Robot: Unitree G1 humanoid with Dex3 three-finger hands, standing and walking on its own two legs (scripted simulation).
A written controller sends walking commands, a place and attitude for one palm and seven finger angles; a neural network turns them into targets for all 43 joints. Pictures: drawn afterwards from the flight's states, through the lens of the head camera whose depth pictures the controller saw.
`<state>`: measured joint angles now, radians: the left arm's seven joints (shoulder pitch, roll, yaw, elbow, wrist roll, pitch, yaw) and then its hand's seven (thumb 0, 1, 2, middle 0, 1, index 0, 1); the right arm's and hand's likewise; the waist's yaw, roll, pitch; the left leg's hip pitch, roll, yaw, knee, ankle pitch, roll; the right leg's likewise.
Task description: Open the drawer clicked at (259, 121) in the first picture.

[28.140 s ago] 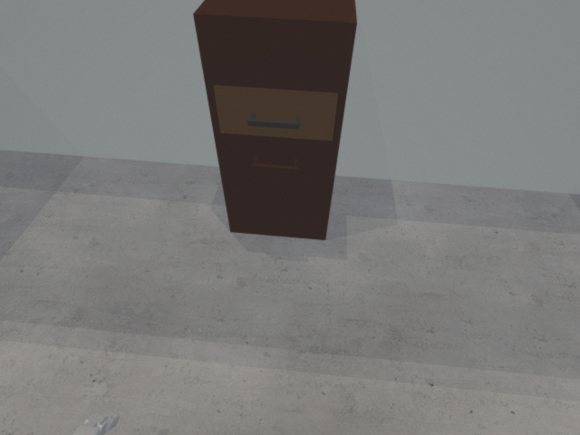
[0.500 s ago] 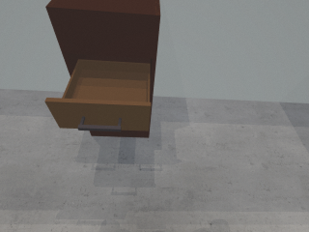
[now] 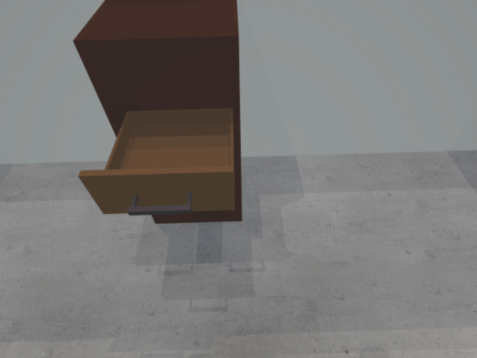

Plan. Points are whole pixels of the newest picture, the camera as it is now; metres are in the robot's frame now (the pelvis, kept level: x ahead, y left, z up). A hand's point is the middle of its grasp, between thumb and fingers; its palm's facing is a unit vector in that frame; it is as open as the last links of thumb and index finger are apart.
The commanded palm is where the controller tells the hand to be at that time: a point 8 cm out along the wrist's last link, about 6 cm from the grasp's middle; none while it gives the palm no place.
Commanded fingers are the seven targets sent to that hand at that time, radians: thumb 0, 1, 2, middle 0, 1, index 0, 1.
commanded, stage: let the arm hang, fingers relaxed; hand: left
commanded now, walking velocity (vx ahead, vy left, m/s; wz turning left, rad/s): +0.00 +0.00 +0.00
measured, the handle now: (161, 204) +0.50 +0.24 -0.15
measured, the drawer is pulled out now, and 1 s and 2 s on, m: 0.30 0.30 0.30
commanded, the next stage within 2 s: look to check the result in 0.26 s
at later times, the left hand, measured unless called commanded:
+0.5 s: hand out of the picture -0.01 +0.14 -0.17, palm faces +0.03 -0.98 -0.18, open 7.4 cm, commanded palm none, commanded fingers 0.00 0.90 0.90 -0.20 -0.30 -0.20 -0.30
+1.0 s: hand out of the picture +0.00 +0.14 -0.17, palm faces +0.03 -0.98 -0.17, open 7.4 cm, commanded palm none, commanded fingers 0.00 0.90 0.90 -0.20 -0.30 -0.20 -0.30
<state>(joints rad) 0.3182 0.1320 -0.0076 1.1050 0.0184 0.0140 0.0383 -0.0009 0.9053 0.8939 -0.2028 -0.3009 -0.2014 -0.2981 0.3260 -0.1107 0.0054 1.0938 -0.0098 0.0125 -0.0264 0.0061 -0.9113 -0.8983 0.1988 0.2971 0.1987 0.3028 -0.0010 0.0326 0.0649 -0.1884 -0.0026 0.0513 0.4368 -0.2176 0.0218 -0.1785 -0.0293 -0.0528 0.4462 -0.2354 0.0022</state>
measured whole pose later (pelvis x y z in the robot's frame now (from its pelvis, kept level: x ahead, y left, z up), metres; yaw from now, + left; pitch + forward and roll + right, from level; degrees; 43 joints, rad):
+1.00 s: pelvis +0.02 -0.01 +0.00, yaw +0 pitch -1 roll +0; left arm 0.29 0.11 0.01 1.12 0.02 0.00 0.04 0.00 0.90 0.89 -0.20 -0.30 -0.20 -0.30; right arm 0.30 -0.10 -0.01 1.12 -0.01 0.01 -0.04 0.00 -0.91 -0.90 0.20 0.30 0.20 0.30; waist 0.00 0.01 0.08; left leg -0.16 0.02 0.04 0.42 -0.24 0.00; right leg -0.14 0.00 -0.06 0.41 -0.25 -0.02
